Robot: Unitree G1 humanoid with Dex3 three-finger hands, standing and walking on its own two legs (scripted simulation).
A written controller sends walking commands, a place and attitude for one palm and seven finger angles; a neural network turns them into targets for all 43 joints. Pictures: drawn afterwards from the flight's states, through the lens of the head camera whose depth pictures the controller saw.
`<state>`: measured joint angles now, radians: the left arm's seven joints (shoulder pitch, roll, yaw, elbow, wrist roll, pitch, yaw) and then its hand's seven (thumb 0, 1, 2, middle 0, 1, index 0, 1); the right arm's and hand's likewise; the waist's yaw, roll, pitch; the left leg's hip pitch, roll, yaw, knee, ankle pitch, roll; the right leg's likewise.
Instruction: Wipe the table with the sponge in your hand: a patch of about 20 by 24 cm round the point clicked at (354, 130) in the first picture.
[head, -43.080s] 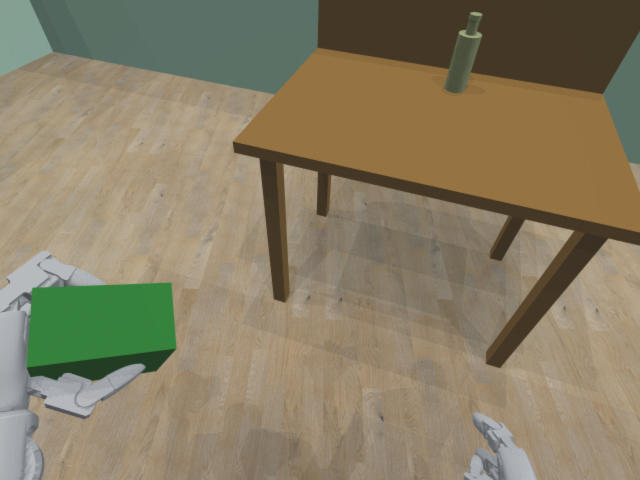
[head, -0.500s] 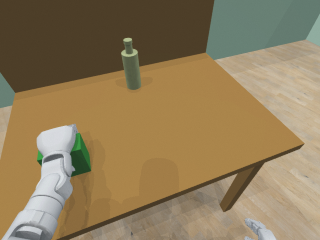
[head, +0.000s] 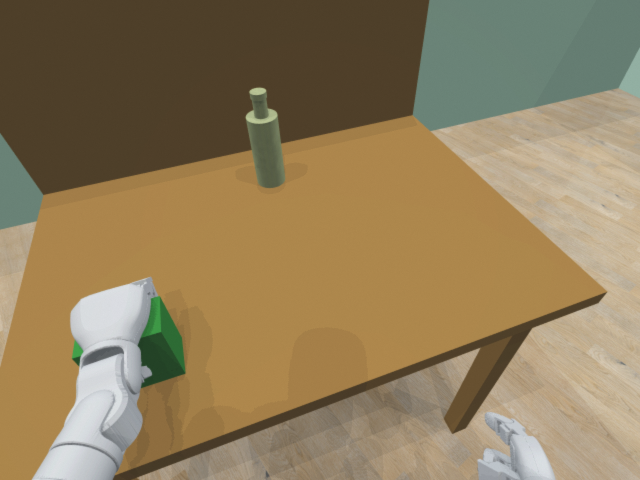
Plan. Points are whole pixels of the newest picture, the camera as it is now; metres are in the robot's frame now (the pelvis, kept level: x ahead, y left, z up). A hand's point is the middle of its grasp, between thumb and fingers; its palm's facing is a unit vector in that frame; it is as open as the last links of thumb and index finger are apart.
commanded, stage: wipe back along the first lane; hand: left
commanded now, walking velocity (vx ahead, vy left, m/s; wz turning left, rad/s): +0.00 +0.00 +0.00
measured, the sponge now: (138, 353) +0.27 +0.30 -0.01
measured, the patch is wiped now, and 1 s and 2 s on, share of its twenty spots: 0.95 0.95 0.95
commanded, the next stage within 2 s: lift the sponge slowly off the table in 0.40 s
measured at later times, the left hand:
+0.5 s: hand (125, 370) +0.23 +0.28 +0.02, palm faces -0.01 -0.09 -1.00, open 10.1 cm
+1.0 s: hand (127, 378) +0.22 +0.27 +0.03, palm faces -0.02 -0.13 -0.99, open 10.1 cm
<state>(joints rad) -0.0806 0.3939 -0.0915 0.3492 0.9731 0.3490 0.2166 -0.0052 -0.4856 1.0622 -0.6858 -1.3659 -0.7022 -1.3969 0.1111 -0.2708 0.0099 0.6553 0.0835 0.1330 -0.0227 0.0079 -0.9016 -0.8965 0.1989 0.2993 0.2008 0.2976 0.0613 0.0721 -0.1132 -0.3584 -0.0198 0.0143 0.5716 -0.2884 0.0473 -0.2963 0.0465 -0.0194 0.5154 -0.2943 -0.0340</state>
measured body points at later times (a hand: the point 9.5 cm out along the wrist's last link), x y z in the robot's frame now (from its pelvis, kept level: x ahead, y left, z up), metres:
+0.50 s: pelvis +0.00 +0.00 +0.00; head -0.02 -0.02 +0.45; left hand +0.23 +0.28 +0.08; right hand +0.22 -0.22 -0.08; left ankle +0.00 +0.09 -0.73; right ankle -0.02 -0.10 -0.73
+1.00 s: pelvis -0.01 +0.00 +0.00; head -0.02 -0.03 +0.45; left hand +0.22 +0.27 +0.09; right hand +0.23 -0.21 -0.08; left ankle +0.00 +0.09 -0.73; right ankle -0.02 -0.10 -0.73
